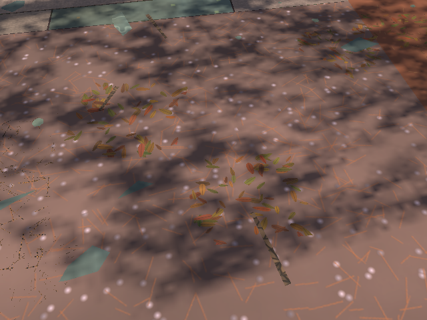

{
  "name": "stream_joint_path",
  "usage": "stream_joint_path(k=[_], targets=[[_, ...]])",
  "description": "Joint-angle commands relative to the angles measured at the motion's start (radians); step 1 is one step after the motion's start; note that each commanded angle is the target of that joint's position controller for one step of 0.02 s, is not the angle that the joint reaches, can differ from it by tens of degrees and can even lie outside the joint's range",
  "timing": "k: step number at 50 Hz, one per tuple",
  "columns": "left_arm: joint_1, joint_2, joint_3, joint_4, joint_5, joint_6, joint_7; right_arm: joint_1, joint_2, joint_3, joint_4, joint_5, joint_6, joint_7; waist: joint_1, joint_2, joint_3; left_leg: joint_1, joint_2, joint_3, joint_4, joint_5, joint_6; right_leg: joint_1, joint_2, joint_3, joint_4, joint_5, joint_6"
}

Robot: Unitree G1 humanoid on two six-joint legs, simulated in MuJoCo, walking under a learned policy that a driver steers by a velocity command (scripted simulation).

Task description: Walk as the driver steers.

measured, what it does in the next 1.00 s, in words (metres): walks ahead, turning left: left foot, then right foot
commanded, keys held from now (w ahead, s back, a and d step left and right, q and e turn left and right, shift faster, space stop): w+q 1.00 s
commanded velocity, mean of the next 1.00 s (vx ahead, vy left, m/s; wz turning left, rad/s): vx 0.50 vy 0.00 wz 0.53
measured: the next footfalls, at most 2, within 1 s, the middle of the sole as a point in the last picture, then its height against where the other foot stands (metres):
left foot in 0.34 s outside the picture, level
right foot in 0.84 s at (214, 262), level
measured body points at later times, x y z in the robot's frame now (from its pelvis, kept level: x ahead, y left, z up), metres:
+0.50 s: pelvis +0.28 +0.08 -0.01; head +0.31 +0.10 +0.44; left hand +0.32 +0.38 -0.13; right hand +0.46 -0.15 -0.12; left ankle +0.31 +0.15 -0.74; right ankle +0.25 -0.09 -0.65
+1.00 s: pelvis +0.56 +0.12 -0.01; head +0.58 +0.13 +0.44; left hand +0.52 +0.42 -0.11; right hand +0.80 -0.06 -0.12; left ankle +0.44 +0.20 -0.65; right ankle +0.65 +0.05 -0.74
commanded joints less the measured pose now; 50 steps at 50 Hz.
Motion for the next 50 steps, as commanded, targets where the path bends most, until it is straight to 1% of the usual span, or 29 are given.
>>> stream_joint_path(k=[1, 4, 7, 12, 15, 16, 17, 18, 19, 20, 21, 22, 23, 24, 27, 30, 33, 36, 38, 40, 41, 42, 43, 44, 45, 46, 47, 48, 50], targets=[[-0.024, 0.127, 0.026, -0.038, 0.007, -0.022, 0.015, 0.038, -0.042, -0.017, -0.045, -0.005, 0.016, -0.004, -0.031, -0.098, 0.005, -0.102, 0.055, -0.073, -0.059, 0.126, -0.011, 0.028, -0.3, 0.181, -0.234, 0.155, -0.141], [-0.014, 0.137, 0.027, -0.033, 0.006, -0.017, 0.029, -0.028, -0.039, -0.017, -0.07, -0.012, 0.01, 0.009, -0.019, -0.093, 0.016, -0.127, 0.038, -0.056, -0.222, 0.298, -0.018, 0.06, -0.272, 0.074, -0.239, 0.219, -0.111], [0.02, 0.15, 0.028, -0.026, -0.002, -0.011, 0.04, -0.141, -0.016, -0.004, -0.11, -0.017, 0.006, 0.027, 0.022, -0.082, 0.044, -0.099, 0.025, 0.022, -0.378, 0.396, -0.015, 0.086, -0.263, -0.003, -0.249, 0.229, -0.089], [0.106, 0.175, 0.038, 0.002, -0.019, 0.028, 0.045, -0.267, -0.01, 0.006, -0.197, -0.013, 0.009, 0.061, 0.058, -0.075, 0.081, -0.182, -0.001, 0.088, -0.49, 0.277, 0.017, 0.306, -0.332, -0.05, -0.153, 0.376, -0.078], [0.066, 0.216, 0.05, -0.02, -0.025, 0.05, 0.055, -0.206, -0.056, -0.015, -0.221, -0.011, 0.015, 0.077, -0.01, -0.134, 0.007, -0.02, -0.084, 0.171, -0.494, 0.125, 0.068, 0.347, -0.342, -0.093, 0.031, 0.824, -0.046], [0.051, 0.228, 0.053, -0.028, -0.025, 0.059, 0.059, -0.108, -0.091, -0.035, -0.205, -0.008, 0.018, 0.077, -0.069, -0.148, -0.05, 0.11, -0.124, 0.19, -0.5, 0.093, 0.093, 0.328, -0.332, -0.104, 0.175, 0.937, -0.033], [0.03, 0.226, 0.05, -0.038, -0.029, 0.063, 0.062, 0.052, -0.148, -0.066, -0.167, -0.006, 0.019, 0.067, -0.156, -0.126, -0.132, 0.348, -0.16, 0.178, -0.576, 0.158, 0.133, 0.234, -0.294, -0.123, 0.389, 0.886, 0.0], [0.044, 0.191, 0.036, -0.064, -0.01, 0.051, 0.06, 0.193, -0.245, -0.1, -0.14, -0.009, 0.029, 0.042, -0.196, 0.017, -0.232, 0.656, -0.001, -0.085, -0.598, 0.164, 0.198, -0.032, -0.24, -0.127, 0.713, 0.504, 0.044], [0.108, 0.055, -0.004, -0.115, -0.001, 0.014, 0.041, 0.133, -0.305, -0.102, -0.169, -0.008, 0.021, 0.04, -0.077, 0.225, -0.323, 0.944, 0.235, -0.692, -0.754, 0.033, 0.402, -0.46, 0.006, 0.015, 1.068, -0.383, 0.101], [0.008, 0.144, 0.012, -0.135, -0.037, -0.034, 0.02, 0.171, -0.224, -0.074, -0.174, -0.022, 0.014, 0.043, -0.144, 0.104, -0.375, 0.975, 0.245, -0.739, -0.834, 0.023, 0.38, -0.568, -0.033, 0.22, 1.121, -0.394, 0.068], [-0.064, 0.162, 0.016, -0.161, -0.066, -0.053, 0.013, 0.14, -0.169, -0.061, -0.173, -0.027, 0.004, 0.042, -0.14, 0.064, -0.255, 0.884, 0.209, -0.572, -0.825, 0.091, 0.332, -0.619, -0.08, 0.214, 1.082, -0.323, 0.042], [-0.071, 0.149, 0.015, -0.156, -0.053, -0.058, 0.018, 0.07, -0.14, -0.053, -0.183, -0.022, -0.005, 0.044, -0.086, -0.045, -0.154, 0.717, 0.158, -0.44, -0.83, 0.201, 0.294, -0.58, -0.127, 0.208, 0.972, -0.248, 0.037], [-0.071, 0.162, 0.026, -0.147, -0.027, -0.05, 0.026, 0.008, -0.108, -0.043, -0.198, -0.023, -0.009, 0.043, -0.051, -0.059, -0.118, 0.595, 0.123, -0.357, -0.84, 0.287, 0.267, -0.51, -0.159, 0.203, 0.878, -0.212, 0.045], [-0.051, 0.165, 0.032, -0.144, -0.02, -0.034, 0.026, -0.024, -0.095, -0.035, -0.215, -0.03, -0.009, 0.039, -0.02, -0.05, -0.095, 0.506, 0.1, -0.32, -0.865, 0.332, 0.261, -0.446, -0.174, 0.206, 0.839, -0.189, 0.054], [-0.062, 0.132, 0.03, -0.167, -0.001, 0.0, 0.031, -0.008, -0.136, -0.043, -0.219, -0.024, -0.013, 0.023, 0.001, -0.036, -0.065, 0.383, 0.073, -0.259, -0.907, 0.41, 0.268, -0.407, -0.168, 0.18, 0.695, -0.125, 0.105], [-0.181, 0.108, 0.02, -0.208, 0.004, 0.004, 0.033, 0.032, -0.162, -0.051, -0.215, -0.019, -0.007, 0.004, -0.034, -0.011, -0.032, 0.331, 0.018, -0.194, -0.909, 0.372, 0.227, -0.404, -0.132, 0.165, 0.463, 0.071, 0.134], [-0.276, 0.092, 0.009, -0.241, -0.008, -0.003, 0.023, 0.073, -0.163, -0.053, -0.206, -0.015, 0.002, 0.0, -0.078, 0.027, -0.022, 0.302, -0.014, -0.181, -0.89, 0.266, 0.18, -0.326, -0.08, 0.152, 0.262, 0.238, 0.129], [-0.324, 0.119, 0.014, -0.272, -0.02, -0.013, 0.012, 0.115, -0.155, -0.051, -0.191, -0.009, 0.008, 0.0, -0.095, 0.047, -0.022, 0.363, 0.016, -0.252, -0.835, 0.21, 0.166, -0.307, -0.061, 0.178, 0.184, 0.234, 0.114], [-0.318, 0.147, 0.022, -0.279, -0.021, -0.024, 0.004, 0.122, -0.15, -0.05, -0.191, -0.01, 0.015, -0.006, -0.084, 0.06, -0.028, 0.426, 0.041, -0.316, -0.774, 0.196, 0.158, -0.29, -0.056, 0.192, 0.144, 0.164, 0.095], [-0.244, 0.168, 0.033, -0.265, -0.023, -0.037, 0.001, 0.103, -0.148, -0.05, -0.201, -0.013, 0.022, -0.01, -0.037, 0.092, -0.046, 0.445, 0.04, -0.355, -0.702, 0.237, 0.14, -0.193, -0.047, 0.177, 0.107, 0.096, 0.064], [-0.148, 0.193, 0.047, -0.241, -0.015, -0.043, 0.005, 0.089, -0.122, -0.04, -0.213, -0.016, 0.022, -0.009, 0.013, 0.088, -0.099, 0.419, -0.005, -0.333, -0.607, 0.289, 0.112, -0.044, -0.06, 0.175, 0.084, 0.103, 0.035], [0.004, 0.244, 0.062, -0.225, 0.002, -0.046, 0.013, 0.075, -0.07, -0.019, -0.235, -0.028, 0.018, -0.005, 0.082, 0.013, -0.226, 0.303, -0.064, -0.258, -0.356, 0.215, 0.073, 0.208, -0.205, 0.303, 0.113, 0.071, -0.028], [0.126, 0.324, 0.083, -0.196, 0.017, -0.032, 0.015, 0.203, -0.014, -0.003, -0.262, -0.003, 0.007, -0.006, 0.043, -0.291, -0.359, -0.056, -0.209, -0.118, -0.02, -0.198, -0.004, 0.555, -0.437, 0.739, 0.045, -0.112, -0.187], [0.123, 0.256, 0.068, -0.195, -0.012, -0.025, 0.009, 0.232, -0.097, -0.01, -0.251, 0.009, 0.005, -0.008, 0.044, -0.327, -0.342, -0.213, -0.141, -0.131, 0.148, -0.314, -0.016, 0.568, -0.489, 0.927, -0.016, -0.329, -0.207], [0.072, 0.177, 0.047, -0.215, -0.018, -0.017, 0.013, 0.146, -0.164, -0.027, -0.252, 0.006, 0.011, -0.007, 0.067, -0.214, -0.208, -0.257, -0.095, -0.129, 0.202, -0.225, -0.024, 0.453, -0.445, 0.778, -0.036, -0.361, -0.162], [0.021, 0.154, 0.038, -0.223, -0.01, -0.007, 0.015, 0.077, -0.167, -0.03, -0.264, -0.006, 0.017, -0.007, 0.059, -0.138, -0.124, -0.232, -0.059, -0.089, 0.191, -0.148, -0.028, 0.321, -0.399, 0.626, -0.047, -0.257, -0.125], [-0.016, 0.138, 0.031, -0.218, -0.003, -0.001, 0.016, 0.036, -0.153, -0.032, -0.28, -0.017, 0.017, -0.005, 0.038, -0.118, -0.063, -0.204, -0.031, -0.082, 0.144, -0.096, -0.027, 0.208, -0.36, 0.532, -0.073, -0.149, -0.114], [-0.035, 0.12, 0.024, -0.214, 0.003, -0.001, 0.017, 0.034, -0.137, -0.035, -0.285, -0.015, 0.022, 0.001, 0.014, -0.135, -0.039, -0.161, -0.003, -0.081, 0.108, -0.065, -0.023, 0.14, -0.327, 0.45, -0.097, -0.07, -0.101], [-0.037, 0.123, 0.026, -0.201, -0.003, -0.008, 0.016, 0.047, -0.093, -0.027, -0.293, -0.003, 0.035, 0.008, -0.004, -0.16, -0.027, -0.124, 0.019, -0.056, 0.058, -0.042, -0.025, 0.082, -0.307, 0.348, -0.145, 0.001, -0.107]])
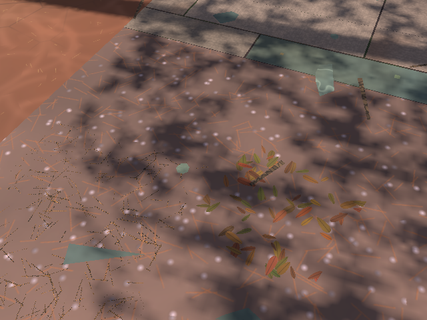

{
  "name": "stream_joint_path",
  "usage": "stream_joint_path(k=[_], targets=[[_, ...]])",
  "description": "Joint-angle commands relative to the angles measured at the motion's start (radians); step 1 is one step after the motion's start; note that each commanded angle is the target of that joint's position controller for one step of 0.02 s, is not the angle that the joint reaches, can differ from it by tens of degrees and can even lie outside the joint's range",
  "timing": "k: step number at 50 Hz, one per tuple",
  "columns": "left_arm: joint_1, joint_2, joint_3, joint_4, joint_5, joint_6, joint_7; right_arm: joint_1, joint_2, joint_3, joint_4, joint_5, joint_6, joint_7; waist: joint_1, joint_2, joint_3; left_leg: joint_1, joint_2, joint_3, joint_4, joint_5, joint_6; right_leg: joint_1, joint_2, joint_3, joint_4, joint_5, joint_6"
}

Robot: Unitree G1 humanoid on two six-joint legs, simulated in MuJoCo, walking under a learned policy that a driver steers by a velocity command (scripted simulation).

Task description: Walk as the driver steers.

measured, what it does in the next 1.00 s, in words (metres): walks ahead: left foot, then right foot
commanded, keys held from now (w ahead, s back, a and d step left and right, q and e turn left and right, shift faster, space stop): w+q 0.14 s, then w+e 0.54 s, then e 0.32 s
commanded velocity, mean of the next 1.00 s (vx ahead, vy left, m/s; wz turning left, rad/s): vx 0.43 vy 0.00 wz -0.15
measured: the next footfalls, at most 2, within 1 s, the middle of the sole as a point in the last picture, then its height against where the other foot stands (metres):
left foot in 0.34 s outside the picture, level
right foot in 0.84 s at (253, 283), level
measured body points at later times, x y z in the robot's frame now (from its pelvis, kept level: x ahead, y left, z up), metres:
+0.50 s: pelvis +0.26 +0.08 +0.00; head +0.29 +0.09 +0.45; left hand +0.30 +0.37 -0.13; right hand +0.42 -0.18 -0.09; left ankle +0.29 +0.18 -0.74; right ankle +0.21 -0.09 -0.65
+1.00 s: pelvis +0.48 +0.02 -0.01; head +0.54 -0.01 +0.43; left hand +0.70 +0.26 -0.11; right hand +0.56 -0.29 -0.13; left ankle +0.45 +0.20 -0.64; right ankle +0.56 -0.06 -0.74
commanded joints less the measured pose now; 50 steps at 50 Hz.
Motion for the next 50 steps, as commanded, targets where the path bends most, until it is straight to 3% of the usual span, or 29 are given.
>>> stream_joint_path(k=[1, 4, 7, 9, 12, 14, 15, 16, 17, 18, 19, 20, 21, 22, 23, 24, 26, 28, 35, 39, 41, 42, 43, 44, 45, 46, 47, 48, 50], targets=[[0.016, 0.118, 0.029, -0.031, -0.006, -0.015, 0.003, -0.025, -0.05, -0.017, -0.104, 0.003, -0.001, 0.006, 0.01, -0.153, -0.01, -0.204, 0.103, -0.04, -0.04, 0.062, -0.008, 0.161, -0.284, 0.252, -0.264, 0.068, -0.163], [0.028, 0.157, 0.042, -0.015, -0.006, -0.017, 0.006, -0.074, -0.039, -0.011, -0.133, -0.003, 0.004, 0.009, 0.013, -0.123, -0.006, -0.245, 0.114, -0.035, -0.151, 0.169, -0.024, 0.187, -0.297, 0.155, -0.29, 0.179, -0.177], [0.032, 0.174, 0.045, -0.007, -0.008, -0.007, 0.01, -0.14, -0.029, -0.004, -0.147, -0.002, -0.004, 0.026, 0.034, -0.115, 0.008, -0.214, 0.105, 0.003, -0.317, 0.324, -0.021, 0.206, -0.268, 0.034, -0.291, 0.237, -0.149], [0.088, 0.178, 0.042, 0.017, -0.017, 0.0, 0.007, -0.217, 0.003, 0.011, -0.165, -0.007, -0.014, 0.035, 0.067, -0.096, 0.028, -0.153, 0.08, 0.034, -0.441, 0.364, -0.009, 0.195, -0.256, 0.004, -0.294, 0.232, -0.146], [0.143, 0.21, 0.044, 0.051, -0.043, 0.018, -0.002, -0.298, -0.003, 0.015, -0.197, -0.006, -0.025, 0.049, 0.074, -0.105, 0.07, -0.132, 0.058, 0.078, -0.558, 0.304, 0.01, 0.253, -0.288, 0.033, -0.278, 0.254, -0.155], [0.152, 0.235, 0.048, 0.066, -0.053, 0.032, -0.003, -0.303, -0.033, 0.006, -0.205, -0.008, -0.033, 0.054, 0.05, -0.127, 0.067, -0.085, 0.033, 0.092, -0.622, 0.226, 0.03, 0.304, -0.314, 0.057, -0.224, 0.364, -0.147], [0.145, 0.247, 0.048, 0.071, -0.054, 0.037, -0.001, -0.253, -0.059, -0.006, -0.194, -0.01, -0.037, 0.054, 0.009, -0.143, 0.033, 0.008, 0.007, 0.104, -0.661, 0.211, 0.044, 0.314, -0.309, 0.054, -0.155, 0.501, -0.132], [0.132, 0.244, 0.043, 0.077, -0.057, 0.041, 0.001, -0.126, -0.094, -0.027, -0.155, -0.015, -0.04, 0.049, -0.071, -0.138, -0.045, 0.204, -0.024, 0.129, -0.721, 0.268, 0.068, 0.284, -0.274, 0.018, -0.01, 0.63, -0.106], [0.14, 0.208, 0.028, 0.075, -0.048, 0.036, 0.003, 0.029, -0.152, -0.055, -0.109, -0.023, -0.037, 0.037, -0.141, -0.127, -0.156, 0.48, 0.009, 0.093, -0.687, 0.32, 0.094, 0.148, -0.225, -0.011, 0.19, 0.565, -0.067], [0.16, 0.106, -0.006, 0.036, -0.012, 0.025, -0.001, 0.18, -0.251, -0.076, -0.091, -0.046, -0.03, 0.015, -0.169, 0.06, -0.326, 0.827, 0.28, -0.234, -0.664, 0.336, 0.185, -0.161, -0.124, -0.041, 0.564, 0.124, -0.005], [0.218, 0.074, -0.019, 0.035, -0.032, 0.006, -0.004, 0.164, -0.254, -0.066, -0.1, -0.049, -0.03, 0.015, -0.121, 0.23, -0.464, 0.912, 0.442, -0.615, -0.818, 0.251, 0.296, -0.357, -0.011, 0.103, 0.812, -0.411, 0.021], [0.157, 0.18, 0.013, 0.034, -0.063, 0.002, -0.006, 0.121, -0.169, -0.042, -0.098, -0.042, -0.034, 0.023, -0.14, 0.114, -0.343, 0.811, 0.401, -0.51, -0.845, 0.198, 0.258, -0.447, -0.065, 0.173, 0.884, -0.375, 0.018], [0.099, 0.177, 0.015, 0.013, -0.068, 0.004, -0.008, 0.076, -0.128, -0.029, -0.087, -0.032, -0.039, 0.024, -0.115, 0.105, -0.203, 0.687, 0.357, -0.347, -0.861, 0.21, 0.222, -0.486, -0.107, 0.143, 0.868, -0.305, 0.011], [0.076, 0.159, 0.015, 0.015, -0.055, 0.011, -0.003, 0.014, -0.095, -0.019, -0.078, -0.029, -0.045, 0.028, -0.077, 0.053, -0.13, 0.558, 0.309, -0.25, -0.9, 0.228, 0.195, -0.455, -0.142, 0.134, 0.814, -0.228, 0.013], [0.084, 0.155, 0.022, 0.021, -0.043, 0.025, 0.002, -0.035, -0.063, -0.012, -0.075, -0.03, -0.055, 0.031, -0.042, 0.077, -0.087, 0.463, 0.277, -0.172, -0.941, 0.259, 0.18, -0.407, -0.167, 0.139, 0.769, -0.168, 0.017], [0.117, 0.137, 0.022, 0.034, -0.044, 0.042, 0.002, -0.068, -0.05, -0.011, -0.07, -0.034, -0.065, 0.031, -0.012, 0.085, -0.066, 0.394, 0.26, -0.116, -0.983, 0.269, 0.173, -0.348, -0.178, 0.145, 0.756, -0.123, 0.022], [0.124, 0.095, 0.017, 0.033, -0.046, 0.065, 0.003, -0.091, -0.051, -0.017, -0.051, -0.041, -0.084, 0.026, 0.014, 0.055, -0.038, 0.338, 0.263, -0.041, -1.04, 0.332, 0.182, -0.333, -0.177, 0.146, 0.734, -0.069, 0.034], [0.083, 0.087, 0.018, 0.016, -0.042, 0.075, 0.006, -0.088, -0.061, -0.023, -0.03, -0.048, -0.091, 0.016, 0.016, 0.029, -0.004, 0.34, 0.261, 0.032, -1.064, 0.375, 0.178, -0.384, -0.175, 0.163, 0.675, 0.003, 0.043], [-0.125, 0.053, -0.001, -0.062, -0.026, 0.067, -0.035, -0.033, -0.117, -0.043, 0.024, -0.034, -0.073, -0.011, -0.046, -0.013, 0.083, 0.421, 0.254, 0.229, -1.062, 0.452, 0.138, -0.393, -0.143, 0.076, 0.301, 0.232, 0.019], [-0.129, 0.091, 0.015, -0.109, -0.015, 0.068, -0.058, -0.039, -0.162, -0.057, 0.034, -0.006, -0.036, -0.026, -0.023, 0.032, 0.035, 0.517, 0.269, 0.275, -0.881, 0.846, 0.096, -0.301, -0.075, -0.009, 0.217, 0.111, -0.024], [0.031, 0.15, 0.048, -0.081, -0.02, 0.069, -0.058, -0.074, -0.179, -0.062, 0.023, 0.013, -0.019, -0.032, 0.066, 0.038, -0.064, 0.521, 0.238, 0.29, -0.639, 1.014, 0.055, -0.102, 0.006, -0.055, 0.157, 0.082, -0.066], [0.149, 0.208, 0.077, -0.054, -0.017, 0.07, -0.041, -0.068, -0.158, -0.053, 0.022, 0.015, -0.019, -0.029, 0.126, -0.005, -0.13, 0.443, 0.184, 0.307, -0.426, 0.899, 0.004, 0.093, 0.039, -0.039, 0.069, 0.22, -0.1], [0.183, 0.317, 0.099, -0.053, -0.015, 0.078, -0.014, -0.017, -0.068, -0.024, -0.003, -0.037, -0.029, -0.024, 0.086, -0.23, -0.201, 0.177, 0.097, 0.3, -0.098, 0.211, -0.068, 0.348, -0.154, 0.23, 0.101, 0.682, -0.164], [0.112, 0.373, 0.097, -0.112, 0.009, 0.071, -0.015, 0.113, -0.013, 0.003, -0.025, -0.053, -0.044, -0.013, -0.014, -0.332, -0.405, -0.114, -0.088, 0.112, 0.25, -0.378, -0.125, 0.603, -0.408, 0.739, 0.06, 0.8, -0.429], [0.124, 0.305, 0.082, -0.139, -0.001, 0.071, -0.029, 0.024, -0.112, -0.015, -0.013, -0.023, -0.054, -0.005, 0.078, -0.132, -0.478, -0.144, -0.042, -0.045, 0.281, -0.327, -0.1, 0.581, -0.382, 0.703, -0.017, 0.667, -0.402], [0.075, 0.255, 0.069, -0.14, -0.013, 0.065, -0.03, -0.061, -0.117, -0.016, -0.042, 0.001, -0.052, -0.008, 0.065, -0.109, -0.345, -0.194, -0.01, -0.032, 0.227, -0.233, -0.075, 0.471, -0.334, 0.576, -0.037, 0.533, -0.353], [0.021, 0.212, 0.059, -0.138, -0.03, 0.066, -0.026, -0.085, -0.104, -0.015, -0.031, -0.014, -0.044, -0.024, 0.03, -0.039, -0.221, -0.2, 0.031, -0.02, 0.142, -0.157, -0.073, 0.324, -0.277, 0.488, -0.057, 0.438, -0.297], [-0.02, 0.179, 0.05, -0.145, -0.032, 0.071, -0.017, -0.092, -0.12, -0.022, -0.029, -0.031, -0.029, -0.036, 0.006, -0.065, -0.164, -0.159, 0.056, -0.023, 0.076, -0.108, -0.073, 0.196, -0.251, 0.441, -0.079, 0.4, -0.275], [-0.049, 0.178, 0.049, -0.165, -0.006, 0.078, -0.008, -0.07, -0.12, -0.027, -0.033, -0.036, -0.002, -0.04, -0.033, -0.11, -0.144, -0.055, 0.049, -0.021, 0.015, -0.06, -0.071, 0.048, -0.211, 0.406, -0.115, 0.393, -0.258]])
Over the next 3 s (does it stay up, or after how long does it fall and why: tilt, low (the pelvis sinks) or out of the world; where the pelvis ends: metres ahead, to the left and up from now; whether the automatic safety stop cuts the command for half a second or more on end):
stays up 0.71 -0.10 0.00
